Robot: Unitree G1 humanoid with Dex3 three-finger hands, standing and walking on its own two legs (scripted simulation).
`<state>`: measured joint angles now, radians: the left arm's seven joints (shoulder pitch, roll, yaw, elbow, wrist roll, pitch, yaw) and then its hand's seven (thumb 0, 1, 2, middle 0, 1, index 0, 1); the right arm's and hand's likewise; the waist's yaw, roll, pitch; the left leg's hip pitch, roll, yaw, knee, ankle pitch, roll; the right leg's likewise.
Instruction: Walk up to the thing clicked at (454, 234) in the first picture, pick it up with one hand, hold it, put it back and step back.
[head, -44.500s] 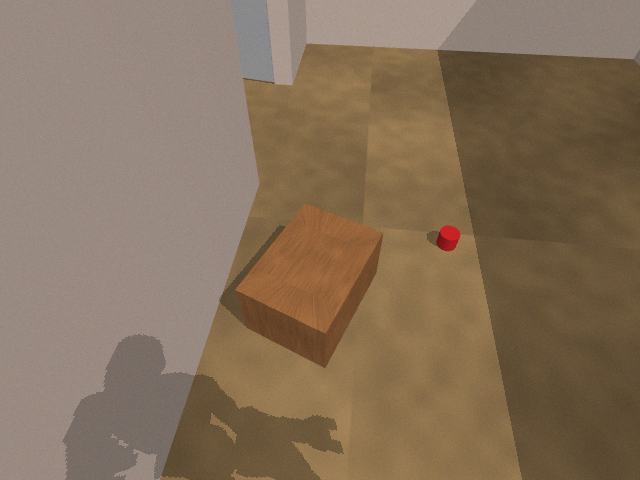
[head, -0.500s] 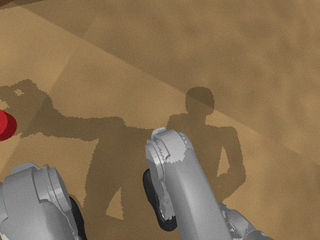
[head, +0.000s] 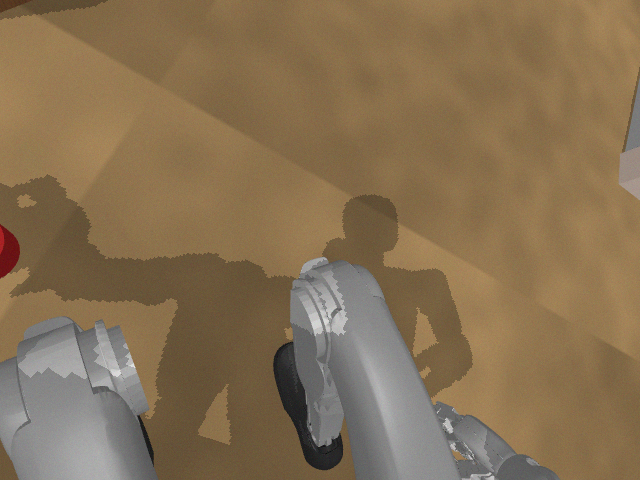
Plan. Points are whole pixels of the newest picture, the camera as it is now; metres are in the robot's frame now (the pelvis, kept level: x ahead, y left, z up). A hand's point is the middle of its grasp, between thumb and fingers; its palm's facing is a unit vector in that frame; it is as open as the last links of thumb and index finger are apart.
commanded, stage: rest palm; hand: left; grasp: from above
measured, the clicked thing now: out of the picture +0.42 +0.32 -0.26
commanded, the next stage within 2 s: close in 0.52 s
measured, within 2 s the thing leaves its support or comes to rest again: neither
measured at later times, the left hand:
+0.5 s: hand out of the picture +0.40 +0.32 -0.24, palm faces -0.42 -0.17 -0.89, open 13.9 cm
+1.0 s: hand out of the picture +0.41 +0.33 -0.24, palm faces -0.41 -0.15 -0.90, open 12.8 cm
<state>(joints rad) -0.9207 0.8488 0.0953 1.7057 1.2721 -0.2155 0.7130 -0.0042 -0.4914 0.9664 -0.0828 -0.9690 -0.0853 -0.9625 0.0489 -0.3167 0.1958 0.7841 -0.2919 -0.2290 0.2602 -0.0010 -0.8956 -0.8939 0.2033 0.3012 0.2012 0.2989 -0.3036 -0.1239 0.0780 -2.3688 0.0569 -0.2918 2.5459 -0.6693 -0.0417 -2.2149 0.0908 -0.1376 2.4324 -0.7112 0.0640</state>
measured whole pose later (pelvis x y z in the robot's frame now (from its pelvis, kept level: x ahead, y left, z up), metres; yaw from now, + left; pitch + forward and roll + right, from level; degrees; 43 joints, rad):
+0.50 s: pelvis +0.00 +0.00 +0.00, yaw -1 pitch +25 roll -13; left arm -0.92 0.90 0.10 1.73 1.22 -0.24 0.68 0.00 -0.45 0.91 -0.08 -1.04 -0.10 -1.01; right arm 0.06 -0.30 0.28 0.76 -0.30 -0.28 0.29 0.00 -0.90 -0.90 0.20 0.30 0.20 0.30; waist -0.31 -0.14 0.13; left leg -2.34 0.06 -0.32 2.56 -0.69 -0.05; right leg -2.19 0.10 -0.16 2.43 -0.71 0.07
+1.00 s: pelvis +0.00 +0.00 +0.00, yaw -2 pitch +25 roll -14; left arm -0.95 0.91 0.06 1.75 1.21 -0.19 0.70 0.00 -0.28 0.81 -0.17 -1.03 -0.22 -0.98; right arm 0.04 -0.32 0.27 0.76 -0.30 -0.31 0.29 0.00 -0.90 -0.89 0.20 0.30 0.20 0.30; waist -0.32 -0.15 0.13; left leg -2.34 0.06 -0.33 2.56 -0.68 -0.04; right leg -2.17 0.10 -0.16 2.41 -0.71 0.07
